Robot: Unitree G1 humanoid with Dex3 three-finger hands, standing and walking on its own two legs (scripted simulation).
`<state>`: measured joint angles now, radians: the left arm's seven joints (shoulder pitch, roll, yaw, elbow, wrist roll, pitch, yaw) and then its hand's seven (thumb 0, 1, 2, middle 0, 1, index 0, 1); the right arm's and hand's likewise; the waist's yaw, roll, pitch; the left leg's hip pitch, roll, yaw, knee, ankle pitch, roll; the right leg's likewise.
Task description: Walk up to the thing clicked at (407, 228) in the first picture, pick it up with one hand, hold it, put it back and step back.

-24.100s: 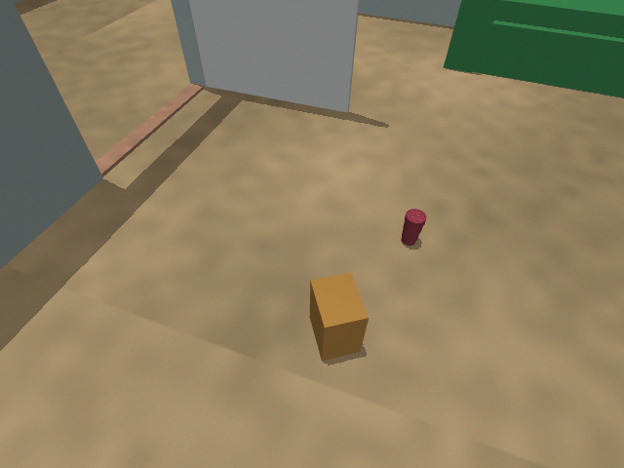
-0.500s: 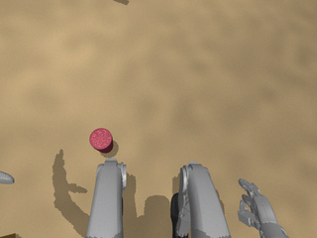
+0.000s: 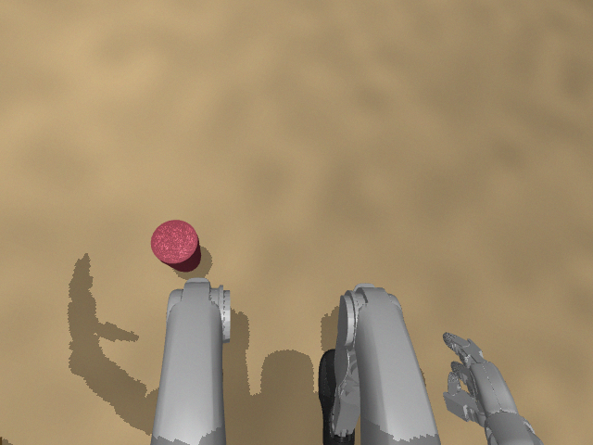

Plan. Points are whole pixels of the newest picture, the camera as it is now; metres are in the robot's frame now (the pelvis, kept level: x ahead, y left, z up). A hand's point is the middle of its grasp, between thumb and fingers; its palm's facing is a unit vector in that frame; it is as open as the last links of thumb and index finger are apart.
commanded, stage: go down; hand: left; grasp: from the side
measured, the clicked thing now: (181, 250) +0.41 +0.22 -0.35
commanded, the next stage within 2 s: approach in 0.84 s
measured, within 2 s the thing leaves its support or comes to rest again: neither
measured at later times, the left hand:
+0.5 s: hand out of the picture +0.33 +0.41 -0.03, palm faces +0.19 -0.97 -0.15, open 17.3 cm
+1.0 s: hand out of the picture +0.34 +0.41 -0.05, palm faces +0.19 -0.97 -0.13, open 17.3 cm
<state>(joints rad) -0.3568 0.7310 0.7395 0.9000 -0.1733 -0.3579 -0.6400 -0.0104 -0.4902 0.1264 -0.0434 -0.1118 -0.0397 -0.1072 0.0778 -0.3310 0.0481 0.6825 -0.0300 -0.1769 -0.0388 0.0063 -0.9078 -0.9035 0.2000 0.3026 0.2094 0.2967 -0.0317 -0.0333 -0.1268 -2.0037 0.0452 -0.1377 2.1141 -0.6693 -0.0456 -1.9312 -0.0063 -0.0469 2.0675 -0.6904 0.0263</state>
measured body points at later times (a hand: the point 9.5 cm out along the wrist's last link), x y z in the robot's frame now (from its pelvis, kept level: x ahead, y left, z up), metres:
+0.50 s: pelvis -0.01 +0.00 -0.03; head +0.18 +0.07 +0.38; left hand +0.31 +0.46 -0.02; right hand +0.17 -0.26 -0.13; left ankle +0.09 +0.14 -0.39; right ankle +0.09 -0.13 -0.39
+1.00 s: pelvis -0.01 +0.00 -0.05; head +0.19 +0.06 +0.35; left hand +0.32 +0.46 -0.04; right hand +0.17 -0.27 -0.15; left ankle +0.09 +0.14 -0.39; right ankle +0.09 -0.13 -0.39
